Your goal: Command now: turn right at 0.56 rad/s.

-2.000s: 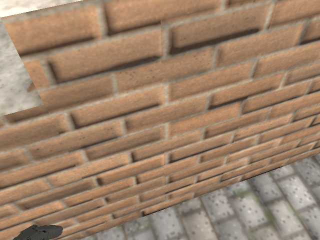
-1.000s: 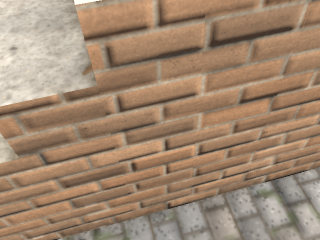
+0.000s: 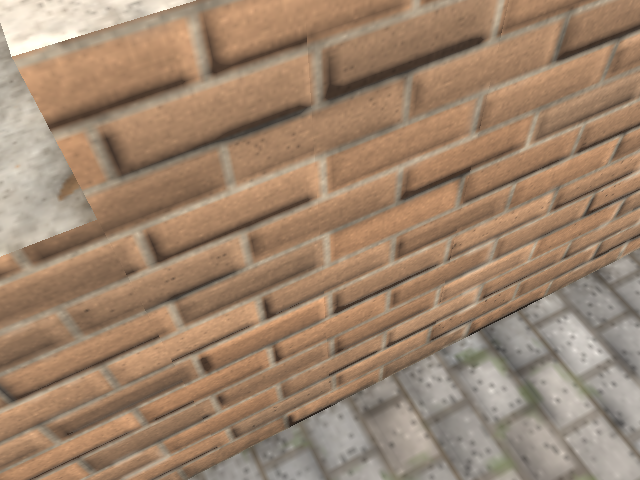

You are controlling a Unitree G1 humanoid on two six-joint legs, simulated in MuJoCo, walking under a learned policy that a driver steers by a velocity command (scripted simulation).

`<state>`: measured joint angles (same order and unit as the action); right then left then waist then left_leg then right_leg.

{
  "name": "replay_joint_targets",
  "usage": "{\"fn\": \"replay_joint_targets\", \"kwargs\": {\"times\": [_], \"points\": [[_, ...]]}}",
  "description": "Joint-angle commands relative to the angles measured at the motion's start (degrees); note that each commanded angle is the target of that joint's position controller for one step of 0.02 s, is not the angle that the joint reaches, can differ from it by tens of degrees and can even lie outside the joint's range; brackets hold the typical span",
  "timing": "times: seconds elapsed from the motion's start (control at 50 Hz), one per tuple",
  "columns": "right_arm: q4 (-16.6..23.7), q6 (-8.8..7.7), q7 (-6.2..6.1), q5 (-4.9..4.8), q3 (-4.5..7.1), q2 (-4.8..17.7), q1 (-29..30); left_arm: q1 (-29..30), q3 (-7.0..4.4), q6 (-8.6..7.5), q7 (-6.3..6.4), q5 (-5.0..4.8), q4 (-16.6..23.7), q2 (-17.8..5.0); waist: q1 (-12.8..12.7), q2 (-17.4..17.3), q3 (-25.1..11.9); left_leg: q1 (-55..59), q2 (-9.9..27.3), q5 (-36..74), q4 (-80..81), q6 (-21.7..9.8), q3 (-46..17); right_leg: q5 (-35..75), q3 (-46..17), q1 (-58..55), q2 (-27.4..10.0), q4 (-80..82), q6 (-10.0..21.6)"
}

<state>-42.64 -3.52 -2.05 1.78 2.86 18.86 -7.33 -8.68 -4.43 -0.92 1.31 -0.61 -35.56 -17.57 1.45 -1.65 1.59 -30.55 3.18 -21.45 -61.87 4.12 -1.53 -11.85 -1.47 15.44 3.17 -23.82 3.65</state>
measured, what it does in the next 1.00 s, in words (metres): steps on the spot: left foot, then left foot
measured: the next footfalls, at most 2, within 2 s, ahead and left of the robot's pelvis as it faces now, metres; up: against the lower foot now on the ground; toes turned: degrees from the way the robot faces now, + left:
left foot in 0.30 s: +0.14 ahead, +0.13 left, +0.00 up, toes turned -9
left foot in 1.00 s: +0.04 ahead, +0.17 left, +0.00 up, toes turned +3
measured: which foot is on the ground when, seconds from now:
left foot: up 0.00-0.28, down 0.30-0.66, up 0.68-0.98, down 1.00-1.00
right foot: down 0.00-1.00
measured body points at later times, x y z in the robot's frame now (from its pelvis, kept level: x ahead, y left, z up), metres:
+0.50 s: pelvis +0.05 +0.03 -0.01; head +0.09 +0.04 +0.44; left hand +0.28 +0.25 -0.09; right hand +0.20 -0.24 -0.10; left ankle +0.10 +0.14 -0.74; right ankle +0.00 -0.09 -0.74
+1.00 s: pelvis +0.03 +0.06 -0.02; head +0.07 +0.07 +0.43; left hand +0.13 +0.37 -0.10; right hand +0.30 -0.15 -0.09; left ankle +0.03 +0.18 -0.75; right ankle +0.00 -0.09 -0.74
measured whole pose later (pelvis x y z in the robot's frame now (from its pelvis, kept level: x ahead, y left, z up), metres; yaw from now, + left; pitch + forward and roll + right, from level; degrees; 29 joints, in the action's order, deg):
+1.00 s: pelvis +0.03 +0.06 -0.02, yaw +12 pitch +3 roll -1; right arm -36.0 -2.4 0.8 0.3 2.4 16.8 -3.2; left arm -9.5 -4.5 2.2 5.2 -0.3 -33.0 -16.4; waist -1.0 -0.2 1.9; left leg -22.3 2.1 -14.4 -34.9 1.4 1.1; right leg -21.6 7.0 13.7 -4.6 -33.2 -1.9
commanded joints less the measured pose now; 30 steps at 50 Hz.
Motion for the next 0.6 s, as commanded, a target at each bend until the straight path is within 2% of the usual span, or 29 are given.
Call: {"fn": "replay_joint_targets", "kwargs": {"times": [0.02, 0.04, 0.08, 0.1, 0.14, 0.18, 0.2, 0.22, 0.26, 0.28, 0.3, 0.32, 0.34, 0.36, 0.38, 0.4, 0.42, 0.44, 0.46, 0.48, 0.52, 0.54, 0.58, 0.6], "points": [[3.2, -0.02, -0.67, -0.19, 0.65, 3.9, -1.3, 4.8, -3.09, -1.25, -0.38, 0.92, 6.0, -11.1, 0.4, 5.6, -4.7, -4.9, -3.3, 1.9, 0.3, 1.9, 0.0, 54.1, -11.3, -7.6, -14.1, 1.5, 9.0], [3.3, 0.32, -1.01, -0.41, 0.71, 4.2, -3.1, 2.8, -3.24, -0.94, -0.28, 0.59, 5.2, -10.9, 0.2, 5.8, -7.5, -5.2, -3.6, 2.5, 0.7, 2.3, -1.1, 57.2, -11.2, -9.0, -13.9, 0.5, 8.3], [4.4, 1.03, -1.26, -0.86, 0.5, 4.0, -2.1, 2.4, -3.2, 0.03, 0.32, -0.23, 5.1, -11.0, -0.1, 7.3, -9.7, -4.5, -3.7, 4.8, 3.2, 2.5, -2.2, 51.5, -12.2, -9.4, -13.9, -0.5, 7.5], [4.8, 1.45, -1.41, -0.62, 0.22, 3.4, -1.5, 3.7, -3.13, 1.05, 0.64, -0.13, 5.8, -11.0, -0.3, 8.4, -10.7, -3.8, -3.5, 6.5, 3.7, 2.5, -2.5, 45.7, -12.9, -8.6, -13.9, -0.8, 7.5], [5.6, 1.89, -1.32, -0.44, 0.02, 3.0, 0.6, 4.7, -2.85, 2.33, 1.03, 0.14, 6.8, -10.2, -1.1, 8.8, -9.6, -2.0, -4.2, 8.0, 7.0, 2.1, -2.6, 37.9, -14.6, -5.6, -13.1, -1.4, 7.0], [5.9, 1.89, -0.77, -0.71, -0.14, 2.4, 0.9, 5.3, -2.4, 2.92, 1.14, 0.28, 7.8, -9.3, -1.5, 8.4, -9.5, -0.4, -4.0, 7.9, 11.2, 1.6, -2.3, 33.4, -15.8, -5.8, -13.4, -1.9, 6.7], [5.4, 1.86, -0.6, -0.88, -0.18, 2.5, 0.7, 6.4, -2.16, 2.84, 1.22, 0.76, 9.1, -8.5, -1.6, 9.2, -9.5, 2.8, -3.7, 6.4, 14.1, 1.0, -1.9, 32.3, -15.0, -4.8, -13.2, -2.2, 6.3], [5.5, 1.71, -0.41, -1.1, -0.1, 2.6, 1.0, 5.9, -1.73, 2.61, 1.02, 0.95, 9.0, -7.6, -2.2, 9.9, -9.6, 5.2, -3.3, 6.2, 16.8, 0.5, -1.3, 30.4, -15.2, -5.1, -13.2, -2.4, 6.2], [5.9, 1.03, 0.19, -1.31, -0.15, 2.1, 1.5, 5.2, -0.22, 2.01, 0.34, 1.08, 8.5, -4.3, -2.5, 11.4, -9.2, 10.5, -1.8, 7.2, 25.3, -0.9, -1.1, 23.8, -15.8, -5.8, -12.8, -2.7, 6.1], [5.6, 0.44, 0.69, -1.01, -0.54, 0.5, 0.5, 5.7, 0.93, 1.59, 0.05, 1.07, 8.1, -1.5, -1.2, 11.0, -8.5, 15.9, -1.2, 11.5, 34.5, -1.8, -1.0, 17.7, -15.2, -4.7, -11.6, -2.5, 4.9], [5.8, -0.11, 0.74, -0.06, -0.92, 0.5, 1.1, 2.4, 1.94, 0.86, -0.39, 1.78, 6.2, 1.2, -1.6, 9.8, -6.8, 20.9, -0.1, 15.8, 42.1, -2.7, -3.4, 9.6, -14.7, -2.8, -9.2, -1.8, 2.7], [6.6, -0.35, 0.24, 0.25, -0.65, 3.7, 1.9, 0.6, 2.25, 0.11, -0.49, 2.93, 5.6, 1.9, -3.7, 3.2, -6.7, 25.8, 5.6, 29.0, 40.9, -4.9, -10.6, -0.1, -12.6, 0.3, -6.2, -5.3, 0.1], [5.5, -0.39, -0.04, -0.09, -0.43, 5.6, 4.0, -4.8, 1.67, -0.15, -0.5, 3.79, 5.7, 0.3, -9.4, -5.1, -5.8, 20.5, 8.8, 30.6, 39.3, -12.4, -15.7, -9.5, -9.7, 0.0, -3.7, -2.6, -3.1], [6.1, -0.58, 0.49, -1.05, 0.0, 3.9, 4.9, 0.9, 0.68, 0.19, 0.42, 3.68, 5.9, -3.8, -5.1, -4.0, -3.3, 14.8, 7.6, 23.0, 41.7, -14.2, -16.8, -8.2, -8.4, -2.8, -3.5, -2.8, -4.9], [5.9, -1.07, 1.02, -1.29, 0.02, 3.7, 4.4, 4.2, 0.11, 0.56, 1.09, 2.79, 6.8, -5.3, -3.5, -3.7, -3.6, 14.3, 6.0, 18.8, 42.4, -12.6, -16.0, -6.3, -7.7, -3.9, -3.1, -3.5, -4.9], [5.3, -1.51, 1.41, -1.56, 0.45, 5.0, 3.9, 5.9, 0.05, 0.99, 1.71, 2.3, 7.5, -5.0, -2.9, -4.7, -5.3, 15.1, 4.9, 19.5, 42.2, -11.4, -16.1, -4.8, -6.8, -5.2, -2.9, -4.5, -4.5], [5.8, -1.97, 1.63, -1.89, 0.63, 5.2, 4.5, 5.8, -0.23, 1.05, 2.1, 1.84, 8.3, -4.7, -3.0, -7.1, -5.8, 15.9, 4.7, 21.9, 41.5, -10.7, -16.5, -4.2, -6.3, -5.1, -2.7, -4.7, -4.2], [5.5, -2.27, 1.57, -2.17, 0.92, 5.6, 4.0, 5.4, -0.27, 1.07, 2.28, 1.62, 8.5, -4.5, -2.7, -7.5, -7.1, 17.5, 4.9, 24.8, 40.7, -11.0, -17.3, -3.8, -5.6, -4.6, -2.5, -5.4, -4.2], [5.3, -2.38, 1.56, -2.31, 1.01, 5.3, 3.1, 5.0, -0.28, 0.97, 2.37, 1.49, 8.7, -3.8, -2.5, -7.3, -8.5, 19.0, 5.1, 28.3, 39.7, -11.7, -18.2, -3.2, -4.9, -4.3, -2.3, -6.3, -4.3], [5.5, -2.37, 1.51, -1.82, 1.06, 5.0, 3.2, 4.6, -0.25, 1.01, 2.59, 1.72, 8.9, -3.3, -2.3, -6.9, -9.7, 20.3, 5.3, 31.3, 38.5, -12.7, -18.9, -3.1, -4.4, -3.3, -2.2, -7.5, -4.8], [5.7, -1.98, 1.46, -2.05, 1.64, 5.4, 2.4, 3.7, -0.42, 1.18, 2.61, 1.66, 9.2, -2.2, -1.9, -6.7, -12.0, 22.2, 6.0, 34.7, 37.0, -14.4, -21.1, -3.7, -3.3, -1.6, -1.5, -9.7, -5.3], [5.8, -1.66, 1.11, -2.19, 1.63, 4.8, 2.1, 3.5, -0.29, 1.45, 2.37, 1.54, 9.5, -1.4, -1.8, -5.3, -12.7, 22.4, 7.0, 34.9, 37.0, -15.3, -22.9, -3.6, -3.2, -0.9, -1.3, -10.5, -4.9], [6.7, -0.88, 0.79, -2.29, 2.23, 5.6, 3.3, 2.2, -0.54, 1.66, 2.05, 1.48, 9.5, -0.6, -2.6, -5.3, -12.4, 21.2, 6.6, 33.3, 36.5, -15.5, -23.9, -5.4, -2.6, -0.6, -0.7, -9.5, -4.6], [7.4, -0.94, 0.71, -1.98, 2.43, 5.5, 5.3, 1.5, -0.74, 1.42, 1.72, 1.09, 9.3, -0.7, -3.1, -4.8, -12.0, 18.7, 5.5, 30.1, 36.0, -14.6, -23.1, -5.0, -2.5, -2.6, -0.7, -7.0, -3.8]]}}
